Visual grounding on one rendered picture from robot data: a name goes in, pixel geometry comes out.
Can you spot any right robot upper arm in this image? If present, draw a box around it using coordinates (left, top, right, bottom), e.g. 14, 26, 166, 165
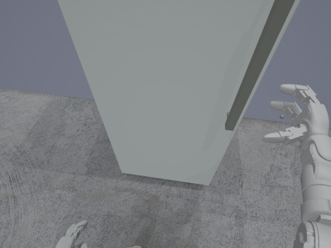
293, 221, 331, 248

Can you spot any handle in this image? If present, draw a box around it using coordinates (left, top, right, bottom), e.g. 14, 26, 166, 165
225, 0, 295, 131

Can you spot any right robot forearm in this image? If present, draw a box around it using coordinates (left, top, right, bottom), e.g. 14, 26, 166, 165
299, 135, 331, 227

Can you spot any right robot hand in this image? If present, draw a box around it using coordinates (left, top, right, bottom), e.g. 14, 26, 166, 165
262, 84, 329, 146

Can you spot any fridge door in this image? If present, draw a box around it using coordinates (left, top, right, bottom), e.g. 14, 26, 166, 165
58, 0, 299, 185

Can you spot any left robot hand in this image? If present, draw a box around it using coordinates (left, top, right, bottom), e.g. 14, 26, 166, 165
55, 220, 88, 248

